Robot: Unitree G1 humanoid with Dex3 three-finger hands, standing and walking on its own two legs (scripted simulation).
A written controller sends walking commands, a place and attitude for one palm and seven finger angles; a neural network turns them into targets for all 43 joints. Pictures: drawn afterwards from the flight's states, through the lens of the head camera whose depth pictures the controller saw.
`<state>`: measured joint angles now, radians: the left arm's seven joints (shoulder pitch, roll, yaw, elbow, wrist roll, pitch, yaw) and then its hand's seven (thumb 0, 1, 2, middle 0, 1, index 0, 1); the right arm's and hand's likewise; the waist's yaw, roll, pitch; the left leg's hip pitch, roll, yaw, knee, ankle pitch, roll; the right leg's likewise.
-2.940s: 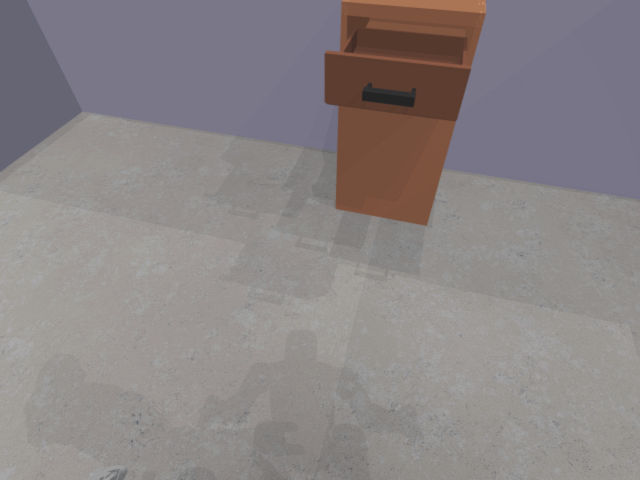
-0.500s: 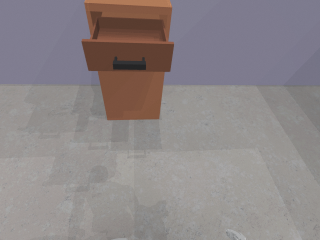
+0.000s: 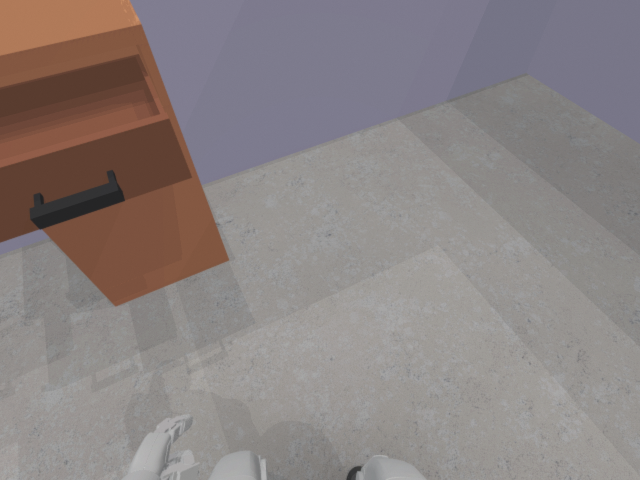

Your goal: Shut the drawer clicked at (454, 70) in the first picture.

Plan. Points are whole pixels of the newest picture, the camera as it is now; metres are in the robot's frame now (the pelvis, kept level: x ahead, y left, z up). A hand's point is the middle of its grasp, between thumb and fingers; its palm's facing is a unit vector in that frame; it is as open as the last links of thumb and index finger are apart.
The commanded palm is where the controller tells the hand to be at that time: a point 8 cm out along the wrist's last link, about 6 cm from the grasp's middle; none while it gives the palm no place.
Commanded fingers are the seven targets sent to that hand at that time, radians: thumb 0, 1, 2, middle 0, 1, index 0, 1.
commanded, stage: turn to face it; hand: left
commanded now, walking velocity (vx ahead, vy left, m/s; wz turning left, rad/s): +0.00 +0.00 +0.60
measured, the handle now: (77, 195) +0.55 +0.41 +0.00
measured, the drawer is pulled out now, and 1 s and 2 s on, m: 0.29 0.29 0.29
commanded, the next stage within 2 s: take the last steps up to it in 0.80 s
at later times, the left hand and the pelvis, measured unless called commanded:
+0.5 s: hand out of the picture +0.03 +0.24 -0.15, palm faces +0.25 -0.93 -0.25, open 7.3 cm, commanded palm none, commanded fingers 0.00 0.90 0.90 -0.20 -0.30 -0.20 -0.30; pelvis +0.04 +0.02 +0.02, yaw +11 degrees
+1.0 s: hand out of the picture -0.04 +0.15 -0.15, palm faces +0.45 -0.86 -0.22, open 7.3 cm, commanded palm none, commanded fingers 0.00 0.90 0.90 -0.20 -0.30 -0.20 -0.30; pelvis +0.01 -0.03 +0.02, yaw +24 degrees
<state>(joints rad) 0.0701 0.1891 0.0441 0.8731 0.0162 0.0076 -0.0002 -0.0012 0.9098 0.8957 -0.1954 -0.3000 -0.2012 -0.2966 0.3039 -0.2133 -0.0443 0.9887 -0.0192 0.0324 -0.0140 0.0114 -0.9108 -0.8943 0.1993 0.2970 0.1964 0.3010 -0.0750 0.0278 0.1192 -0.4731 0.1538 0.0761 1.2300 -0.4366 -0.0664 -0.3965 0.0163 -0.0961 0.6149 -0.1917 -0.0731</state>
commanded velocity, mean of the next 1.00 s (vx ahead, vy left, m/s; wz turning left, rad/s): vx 0.04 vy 0.00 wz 0.39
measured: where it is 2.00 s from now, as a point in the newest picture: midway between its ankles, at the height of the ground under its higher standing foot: (302, 461)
